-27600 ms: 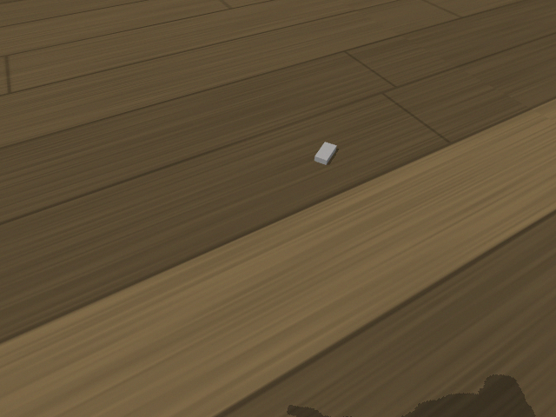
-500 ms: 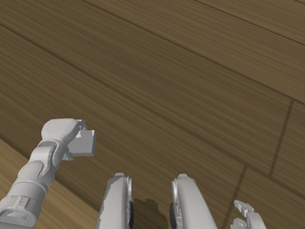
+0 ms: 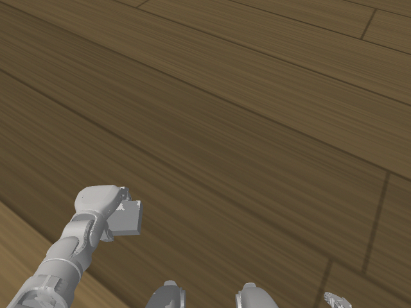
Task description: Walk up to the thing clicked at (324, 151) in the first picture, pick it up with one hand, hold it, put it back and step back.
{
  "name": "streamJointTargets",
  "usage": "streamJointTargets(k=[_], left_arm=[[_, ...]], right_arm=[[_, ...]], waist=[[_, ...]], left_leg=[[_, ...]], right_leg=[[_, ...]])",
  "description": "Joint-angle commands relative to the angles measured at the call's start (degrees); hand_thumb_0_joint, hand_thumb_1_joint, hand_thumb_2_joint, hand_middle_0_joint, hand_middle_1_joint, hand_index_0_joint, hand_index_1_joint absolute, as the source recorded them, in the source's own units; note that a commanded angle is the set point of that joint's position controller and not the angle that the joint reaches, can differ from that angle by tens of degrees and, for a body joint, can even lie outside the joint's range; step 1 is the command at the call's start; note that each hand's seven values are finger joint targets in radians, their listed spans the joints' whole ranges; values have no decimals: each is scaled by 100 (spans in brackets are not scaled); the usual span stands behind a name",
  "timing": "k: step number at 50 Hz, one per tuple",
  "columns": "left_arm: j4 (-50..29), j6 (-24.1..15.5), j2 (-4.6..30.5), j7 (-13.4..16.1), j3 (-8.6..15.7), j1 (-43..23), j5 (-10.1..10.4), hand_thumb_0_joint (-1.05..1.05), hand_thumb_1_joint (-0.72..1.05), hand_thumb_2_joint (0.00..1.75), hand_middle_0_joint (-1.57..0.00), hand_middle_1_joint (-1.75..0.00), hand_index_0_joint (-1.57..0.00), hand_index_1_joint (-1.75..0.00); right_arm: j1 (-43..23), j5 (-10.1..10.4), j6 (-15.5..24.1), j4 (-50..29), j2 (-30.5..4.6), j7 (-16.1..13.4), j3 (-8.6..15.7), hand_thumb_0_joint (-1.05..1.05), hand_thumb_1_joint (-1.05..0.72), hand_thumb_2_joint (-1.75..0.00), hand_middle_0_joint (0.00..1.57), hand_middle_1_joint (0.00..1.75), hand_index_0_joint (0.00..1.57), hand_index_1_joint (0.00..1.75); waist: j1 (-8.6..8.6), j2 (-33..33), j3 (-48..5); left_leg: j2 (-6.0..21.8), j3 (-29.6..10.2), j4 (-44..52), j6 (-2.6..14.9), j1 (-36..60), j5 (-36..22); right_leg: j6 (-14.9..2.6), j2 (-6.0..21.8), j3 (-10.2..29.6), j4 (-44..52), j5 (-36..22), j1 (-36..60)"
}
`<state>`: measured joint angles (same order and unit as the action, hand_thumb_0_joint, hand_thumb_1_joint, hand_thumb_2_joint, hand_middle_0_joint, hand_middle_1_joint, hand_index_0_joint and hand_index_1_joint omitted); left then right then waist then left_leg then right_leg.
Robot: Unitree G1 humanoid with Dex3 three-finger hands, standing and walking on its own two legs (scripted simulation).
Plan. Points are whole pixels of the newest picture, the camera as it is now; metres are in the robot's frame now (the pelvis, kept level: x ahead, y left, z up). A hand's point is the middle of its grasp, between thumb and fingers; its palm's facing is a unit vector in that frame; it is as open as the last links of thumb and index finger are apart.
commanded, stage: lift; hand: left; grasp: from above
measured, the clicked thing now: (110, 218) +0.33 +0.23 -0.11
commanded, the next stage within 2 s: hold in 0.16 s
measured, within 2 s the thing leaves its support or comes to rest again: neither
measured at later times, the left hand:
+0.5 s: hand (101, 199) +0.34 +0.22 -0.02, palm faces -0.47 -0.03 -0.88, open 9.7 cm
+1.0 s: hand (97, 201) +0.32 +0.21 +0.01, palm faces -0.47 -0.03 -0.88, open 9.7 cm
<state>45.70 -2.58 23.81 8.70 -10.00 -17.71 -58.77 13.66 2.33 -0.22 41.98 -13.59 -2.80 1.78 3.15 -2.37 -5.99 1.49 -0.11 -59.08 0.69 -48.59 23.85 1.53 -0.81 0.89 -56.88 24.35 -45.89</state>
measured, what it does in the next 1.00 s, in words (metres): rises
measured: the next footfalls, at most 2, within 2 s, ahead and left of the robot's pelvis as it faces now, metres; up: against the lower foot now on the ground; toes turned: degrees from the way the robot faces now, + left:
none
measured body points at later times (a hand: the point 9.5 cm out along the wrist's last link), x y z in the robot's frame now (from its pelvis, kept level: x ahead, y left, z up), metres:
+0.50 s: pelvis +0.03 +0.00 +0.04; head +0.07 -0.01 +0.49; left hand +0.36 +0.22 +0.03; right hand +0.14 -0.27 -0.08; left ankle +0.05 +0.11 -0.67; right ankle +0.04 -0.14 -0.67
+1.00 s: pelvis +0.02 +0.00 +0.06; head +0.04 -0.02 +0.51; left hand +0.34 +0.21 +0.06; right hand +0.15 -0.26 -0.06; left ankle +0.05 +0.11 -0.67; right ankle +0.04 -0.14 -0.67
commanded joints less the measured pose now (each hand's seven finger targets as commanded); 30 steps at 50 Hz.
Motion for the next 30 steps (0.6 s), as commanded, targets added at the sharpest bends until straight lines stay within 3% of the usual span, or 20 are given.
streamJointTargets(k=[1, 4, 6, 11, 12, 15, 17, 20, 21, 26, 30], left_arm=[[-964, 67, 1178, 181, 401, -1612, 33, 0, 68, 64, -106, -51, -106, -51], [-1118, 55, 1304, 140, 515, -1605, 127, 0, 67, 65, -105, -52, -104, -52], [-1008, 49, 1154, 106, 392, -1629, 110, 0, 67, 68, -105, -53, -105, -54], [-1125, -29, 1226, -3, 406, -1616, 85, 0, 71, 70, -107, -54, -107, -54], [-1087, -40, 1196, -37, 395, -1662, 85, 0, 68, 68, -105, -55, -105, -54], [-1190, -58, 1239, -79, 427, -1589, 81, 0, 67, 65, -102, -54, -103, -53], [-1045, -61, 1159, -119, 368, -1597, 34, 0, 67, 64, -101, -56, -103, -54], [-1144, -84, 1177, -196, 369, -1656, 68, 0, 68, 66, -102, -56, -103, -55], [-1137, -81, 1215, -232, 389, -1523, 58, 0, 67, 67, -102, -55, -103, -54], [-1210, -77, 1155, -377, 351, -1521, 71, 0, 68, 68, -103, -54, -104, -54], [-1452, -100, 1234, -463, 393, -1575, 80, 0, 67, 66, -102, -55, -103, -54]], right_arm=[[82, 24, 184, -549, -848, -64, 330, 0, -90, -90, 20, 30, 20, 30], [79, 30, 153, -578, -840, -74, 339, 0, -90, -90, 20, 30, 20, 30], [78, 39, 141, -547, -814, -78, 325, 0, -90, -90, 20, 30, 20, 30], [62, 56, 98, -555, -858, -86, 374, 0, -89, -90, 20, 30, 20, 30], [98, 59, 88, -522, -846, -89, 366, 0, -89, -90, 20, 30, 20, 30], [55, 61, 64, -536, -869, -82, 382, 0, -89, -90, 20, 30, 20, 30], [40, 59, 41, -538, -858, -78, 374, 0, -89, -89, 20, 30, 20, 30], [23, 64, 22, -577, -887, -71, 392, 0, -89, -89, 20, 30, 20, 30], [-38, 77, 4, -610, -889, -68, 388, 0, -89, -89, 20, 30, 20, 30], [-88, 81, -40, -660, -886, -70, 373, 0, -89, -90, 20, 30, 20, 30], [-183, 88, -60, -743, -887, -74, 368, 0, -89, -89, 20, 30, 20, 30]], waist=[[-30, -67, -1757], [-82, 36, -1774], [-24, -15, -1580], [-83, -6, -1656], [-21, 20, -1619], [-119, -75, -1671], [-41, -55, -1455], [-68, -32, -1431], [-153, 23, -1426], [-117, 111, -1355], [-203, -1, -1314]], left_leg=[[-153, -76, 1302, -65, 1860, -1002], [-187, -38, 1450, -36, 2074, -1218], [-202, -12, 1588, -38, 2158, -1201], [-184, -9, 1817, -48, 2607, -1687], [-180, -6, 1846, -52, 2673, -1771], [-172, -6, 1984, -76, 2913, -2073], [-173, -2, 2066, -84, 2884, -2010], [-174, 17, 2157, -80, 2990, -2096], [-183, 37, 2195, -65, 3049, -2148], [-183, 54, 2274, -44, 3162, -2282], [-188, 46, 2423, -70, 3253, -2251]], right_leg=[[-250, -184, -51, 1207, -976, 995], [-207, -151, -6, 1472, -1210, 1385], [-197, -139, 36, 1634, -1217, 1424], [-205, -145, 1, 1809, -1609, 1737], [-199, -159, 13, 1831, -1678, 1777], [-216, -161, -29, 1899, -1863, 1932], [-222, -170, -16, 1983, -1802, 1933], [-225, -166, -16, 2074, -1871, 2065], [-217, -154, -11, 2118, -1945, 2135], [-190, -163, 22, 2239, -2105, 2283], [-216, -163, 14, 2318, -2020, 2417]])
